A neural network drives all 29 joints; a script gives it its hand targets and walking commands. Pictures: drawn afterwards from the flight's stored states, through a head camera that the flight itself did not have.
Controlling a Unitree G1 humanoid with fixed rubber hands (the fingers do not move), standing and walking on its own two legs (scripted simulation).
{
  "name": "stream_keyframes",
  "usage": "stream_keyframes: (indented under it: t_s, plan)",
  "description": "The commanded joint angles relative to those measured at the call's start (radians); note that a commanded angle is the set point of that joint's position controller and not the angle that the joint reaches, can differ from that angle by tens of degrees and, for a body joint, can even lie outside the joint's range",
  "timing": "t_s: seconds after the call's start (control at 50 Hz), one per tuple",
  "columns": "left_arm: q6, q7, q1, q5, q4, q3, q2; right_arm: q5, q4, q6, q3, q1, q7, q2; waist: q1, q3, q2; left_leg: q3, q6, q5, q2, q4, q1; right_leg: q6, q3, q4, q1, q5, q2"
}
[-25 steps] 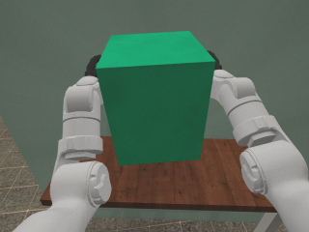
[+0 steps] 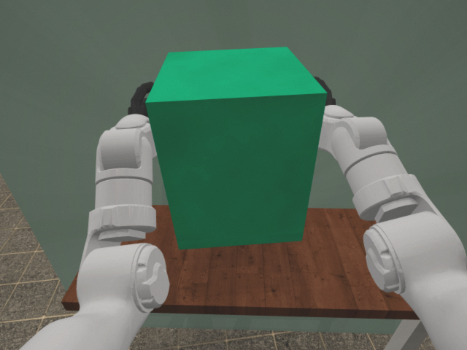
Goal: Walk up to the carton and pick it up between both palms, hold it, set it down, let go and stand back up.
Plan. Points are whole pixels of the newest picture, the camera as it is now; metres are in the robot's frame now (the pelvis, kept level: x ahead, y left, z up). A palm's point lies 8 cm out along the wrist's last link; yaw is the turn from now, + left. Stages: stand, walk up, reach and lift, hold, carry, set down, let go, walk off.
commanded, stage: hold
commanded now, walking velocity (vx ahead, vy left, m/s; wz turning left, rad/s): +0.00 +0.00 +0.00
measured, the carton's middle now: (234, 145) +0.37 +0.01 +0.25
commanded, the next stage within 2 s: set down in 0.54 s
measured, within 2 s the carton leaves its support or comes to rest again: neither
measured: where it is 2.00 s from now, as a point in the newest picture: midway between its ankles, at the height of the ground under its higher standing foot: outside the picture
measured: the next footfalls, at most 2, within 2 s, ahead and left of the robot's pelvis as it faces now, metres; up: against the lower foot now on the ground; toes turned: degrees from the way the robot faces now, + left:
none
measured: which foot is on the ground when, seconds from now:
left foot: down 0.00-1.00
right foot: down 0.00-1.00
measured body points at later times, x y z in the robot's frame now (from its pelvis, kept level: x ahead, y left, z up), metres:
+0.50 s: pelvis +0.00 +0.00 +0.00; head -0.10 +0.02 +0.44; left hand +0.39 +0.15 +0.29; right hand +0.38 -0.15 +0.29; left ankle +0.03 +0.12 -0.75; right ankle -0.01 -0.11 -0.75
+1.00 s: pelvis +0.00 -0.01 +0.00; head -0.07 +0.03 +0.45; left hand +0.40 +0.18 +0.25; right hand +0.41 -0.12 +0.24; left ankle +0.03 +0.12 -0.75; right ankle -0.01 -0.11 -0.75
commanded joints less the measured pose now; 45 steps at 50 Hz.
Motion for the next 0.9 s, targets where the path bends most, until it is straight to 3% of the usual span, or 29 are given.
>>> stream_keyframes:
  t_s: [0.0, 0.14, 0.22, 0.24, 0.38, 0.56, 0.58, 0.62, 0.68, 0.74, 0.82, 0.88]
  plan:
    - [-0.084, -0.139, -0.861, -0.16, -0.148, -0.387, -0.613, 0.177, -0.381, -0.019, 0.193, -0.938, 0.133, 0.702, -0.006, -0.338, 0.051, 0.009, -0.031, 0.242, -0.038, -0.02, 0.184, 0.075, 0.009, -0.05, 0.0, 0.212, 0.018]
    - [-0.08, -0.138, -0.858, -0.165, -0.189, -0.413, -0.633, 0.183, -0.377, -0.01, 0.184, -0.899, 0.13, 0.678, -0.031, -0.329, 0.085, 0.005, -0.052, 0.274, -0.034, -0.015, 0.197, 0.067, 0.006, -0.049, -0.005, 0.212, 0.023]
    - [-0.079, -0.137, -0.839, -0.167, -0.204, -0.414, -0.623, 0.197, -0.426, -0.015, 0.215, -0.913, 0.127, 0.691, -0.014, -0.371, 0.062, 0.005, -0.043, 0.299, -0.037, -0.007, 0.21, 0.075, 0.005, -0.04, 0.019, 0.25, 0.026]
    - [-0.082, -0.139, -0.874, -0.199, -0.249, -0.478, -0.666, 0.191, -0.47, -0.026, 0.206, -0.947, 0.124, 0.708, -0.041, -0.441, 0.099, 0.004, -0.048, 0.306, -0.039, 0.007, 0.229, 0.076, 0.01, -0.038, 0.023, 0.282, 0.017]
    - [-0.073, -0.143, -0.841, -0.143, -0.175, -0.404, -0.628, 0.169, -0.38, -0.01, 0.193, -0.915, 0.13, 0.707, -0.003, -0.311, 0.054, 0.002, -0.029, 0.238, -0.029, -0.03, 0.198, 0.072, 0.01, -0.052, -0.002, 0.203, 0.019]
    - [-0.082, -0.155, -0.862, -0.138, -0.128, -0.377, -0.621, 0.162, -0.359, -0.021, 0.176, -0.95, 0.13, 0.705, -0.004, -0.298, 0.038, 0.008, -0.025, 0.23, -0.033, -0.031, 0.198, 0.073, 0.012, -0.062, -0.011, 0.212, 0.014]
    - [-0.094, -0.165, -0.855, -0.128, -0.124, -0.326, -0.583, 0.16, -0.338, -0.023, 0.194, -0.923, 0.129, 0.716, 0.012, -0.235, 0.005, 0.012, -0.017, 0.219, -0.039, -0.045, 0.178, 0.081, 0.007, -0.067, 0.017, 0.206, 0.011]
    - [-0.119, -0.18, -0.861, -0.105, -0.119, -0.294, -0.558, 0.139, -0.33, -0.053, 0.184, -0.929, 0.133, 0.713, 0.021, -0.262, -0.002, 0.02, -0.013, 0.223, -0.042, -0.052, 0.186, 0.088, -0.004, -0.06, 0.037, 0.226, 0.009]
    - [-0.181, -0.193, -0.896, -0.085, -0.068, -0.28, -0.561, 0.053, -0.302, -0.143, 0.115, -0.962, 0.151, 0.709, 0.017, -0.264, 0.015, 0.032, -0.01, 0.167, -0.042, -0.07, 0.191, 0.076, -0.021, -0.076, 0.003, 0.124, 0.001]
    - [-0.246, -0.198, -0.864, -0.035, 0.02, -0.241, -0.559, -0.066, -0.19, -0.24, 0.012, -0.932, 0.185, 0.665, 0.009, -0.205, 0.05, 0.044, -0.012, 0.106, -0.031, -0.101, 0.218, 0.056, -0.042, -0.095, -0.031, 0.007, -0.006]
    - [-0.288, -0.216, -0.738, 0.026, 0.059, -0.22, -0.546, -0.18, -0.079, -0.334, -0.055, -0.818, 0.207, 0.596, -0.018, -0.174, 0.047, 0.062, -0.021, 0.17, -0.024, -0.11, 0.273, 0.048, -0.061, -0.095, 0.029, 0.049, -0.011]
    - [-0.303, -0.226, -0.672, 0.05, 0.055, -0.226, -0.547, -0.224, -0.079, -0.391, -0.058, -0.782, 0.212, 0.582, -0.022, -0.168, 0.036, 0.073, -0.022, 0.253, -0.028, -0.101, 0.299, 0.056, -0.072, -0.092, 0.068, 0.111, -0.014]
